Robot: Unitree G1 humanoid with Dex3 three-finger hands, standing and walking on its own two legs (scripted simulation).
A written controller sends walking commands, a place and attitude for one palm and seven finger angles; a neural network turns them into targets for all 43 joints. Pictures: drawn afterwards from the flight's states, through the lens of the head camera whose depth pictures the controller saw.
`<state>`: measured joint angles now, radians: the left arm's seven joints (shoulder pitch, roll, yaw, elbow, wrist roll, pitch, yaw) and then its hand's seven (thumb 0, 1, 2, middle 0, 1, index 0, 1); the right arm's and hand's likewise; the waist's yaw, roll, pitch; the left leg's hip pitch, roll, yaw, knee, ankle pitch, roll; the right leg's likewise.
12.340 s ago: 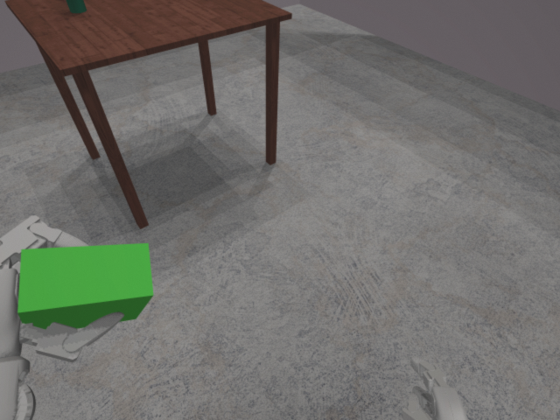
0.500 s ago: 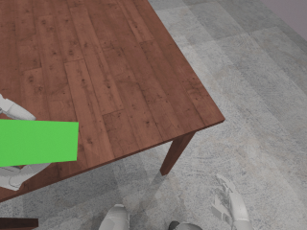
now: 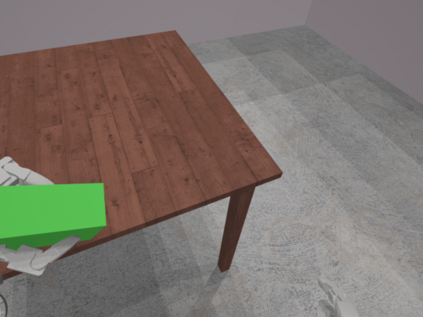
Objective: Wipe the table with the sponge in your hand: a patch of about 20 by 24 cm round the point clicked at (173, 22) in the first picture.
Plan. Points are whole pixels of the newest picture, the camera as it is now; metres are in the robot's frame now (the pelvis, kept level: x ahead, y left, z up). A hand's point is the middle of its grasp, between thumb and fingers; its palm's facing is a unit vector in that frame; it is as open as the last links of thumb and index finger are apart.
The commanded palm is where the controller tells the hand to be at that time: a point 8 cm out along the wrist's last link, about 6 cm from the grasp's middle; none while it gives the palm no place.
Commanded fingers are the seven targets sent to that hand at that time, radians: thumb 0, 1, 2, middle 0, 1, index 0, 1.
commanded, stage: come to a stop and stand still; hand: left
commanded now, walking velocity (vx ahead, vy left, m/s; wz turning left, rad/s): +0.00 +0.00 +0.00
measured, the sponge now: (67, 216) +0.22 +0.22 +0.15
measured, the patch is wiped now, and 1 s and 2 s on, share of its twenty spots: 0.00 0.00 0.00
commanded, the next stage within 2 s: look again from close up in 0.60 s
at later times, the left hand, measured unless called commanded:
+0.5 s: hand (33, 179) +0.27 +0.28 +0.16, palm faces +0.36 -0.84 -0.42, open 9.9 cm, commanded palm +0.20 +0.30 +0.18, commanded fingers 0.00 0.10 1.30 -1.20 -1.60 -1.20 -1.60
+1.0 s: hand (29, 191) +0.25 +0.28 +0.16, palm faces +0.37 -0.85 -0.37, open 9.9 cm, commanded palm +0.19 +0.30 +0.18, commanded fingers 0.00 0.10 1.30 -1.20 -1.60 -1.20 -1.60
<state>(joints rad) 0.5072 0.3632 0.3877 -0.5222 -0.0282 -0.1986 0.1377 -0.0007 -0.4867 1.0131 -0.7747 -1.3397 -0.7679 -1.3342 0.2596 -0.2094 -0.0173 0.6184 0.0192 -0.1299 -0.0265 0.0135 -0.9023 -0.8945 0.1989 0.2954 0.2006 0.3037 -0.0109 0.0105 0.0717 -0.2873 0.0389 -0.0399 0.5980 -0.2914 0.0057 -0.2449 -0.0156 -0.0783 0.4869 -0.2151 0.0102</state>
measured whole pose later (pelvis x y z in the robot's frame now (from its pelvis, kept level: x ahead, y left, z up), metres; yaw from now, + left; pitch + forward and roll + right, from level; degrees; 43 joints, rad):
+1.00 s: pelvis +0.02 +0.03 +0.01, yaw -3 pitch -1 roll -2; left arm 0.42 0.35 0.36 -0.44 -0.03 -0.20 0.11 0.00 -0.48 1.02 -0.77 -1.34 -0.76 -1.34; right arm 0.19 -0.19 0.00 0.58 0.00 -0.09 -0.02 0.01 -0.90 -0.89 0.20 0.30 0.20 0.30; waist 0.03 -0.02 0.06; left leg -0.20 0.01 0.03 0.50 -0.27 0.03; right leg -0.18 -0.05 -0.02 0.39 -0.18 0.06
